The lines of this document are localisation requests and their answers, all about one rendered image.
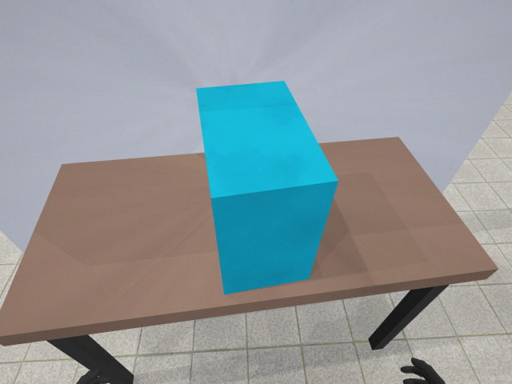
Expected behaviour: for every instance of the carton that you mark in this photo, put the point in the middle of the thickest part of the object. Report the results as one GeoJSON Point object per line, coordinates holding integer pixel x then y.
{"type": "Point", "coordinates": [271, 185]}

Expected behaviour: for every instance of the table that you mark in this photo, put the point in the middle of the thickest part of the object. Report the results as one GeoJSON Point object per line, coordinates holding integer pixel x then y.
{"type": "Point", "coordinates": [129, 243]}

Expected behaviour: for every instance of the robot left hand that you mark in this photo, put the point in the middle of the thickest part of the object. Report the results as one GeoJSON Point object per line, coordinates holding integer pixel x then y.
{"type": "Point", "coordinates": [91, 377]}

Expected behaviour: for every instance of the robot right hand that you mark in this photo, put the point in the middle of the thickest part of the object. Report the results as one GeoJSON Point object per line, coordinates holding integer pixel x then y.
{"type": "Point", "coordinates": [422, 369]}

